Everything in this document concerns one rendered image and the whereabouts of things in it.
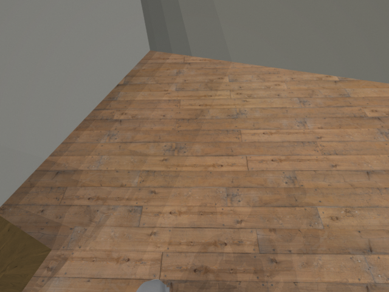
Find cabinet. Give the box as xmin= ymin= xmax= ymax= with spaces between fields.
xmin=0 ymin=216 xmax=51 ymax=292

